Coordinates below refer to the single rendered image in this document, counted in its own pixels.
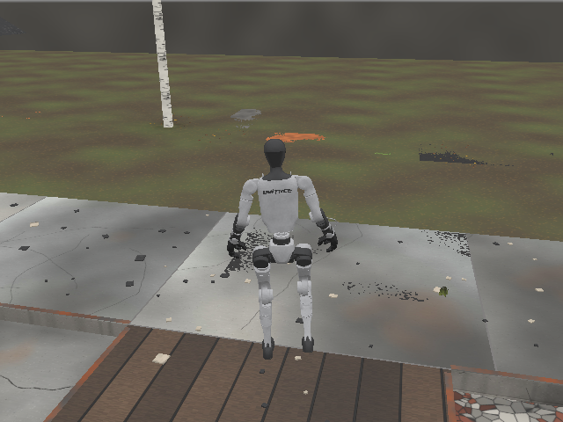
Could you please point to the robot left forearm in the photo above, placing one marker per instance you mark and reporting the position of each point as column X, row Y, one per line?
column 236, row 232

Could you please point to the robot right thigh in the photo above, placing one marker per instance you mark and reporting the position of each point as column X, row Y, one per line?
column 303, row 258

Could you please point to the robot left upper arm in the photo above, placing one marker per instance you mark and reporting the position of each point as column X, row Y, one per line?
column 249, row 188

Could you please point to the robot right hand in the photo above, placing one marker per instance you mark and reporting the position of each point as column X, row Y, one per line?
column 332, row 240

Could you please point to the robot right forearm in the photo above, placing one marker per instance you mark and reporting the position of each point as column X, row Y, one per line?
column 325, row 226

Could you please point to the robot left thigh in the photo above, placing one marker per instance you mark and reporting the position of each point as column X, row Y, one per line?
column 262, row 266

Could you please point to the robot left hand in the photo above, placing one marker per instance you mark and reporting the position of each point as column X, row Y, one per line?
column 230, row 248

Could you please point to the robot right upper arm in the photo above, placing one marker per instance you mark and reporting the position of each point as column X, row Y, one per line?
column 305, row 183

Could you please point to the robot thigh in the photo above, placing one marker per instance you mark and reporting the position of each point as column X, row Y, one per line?
column 303, row 258
column 262, row 266

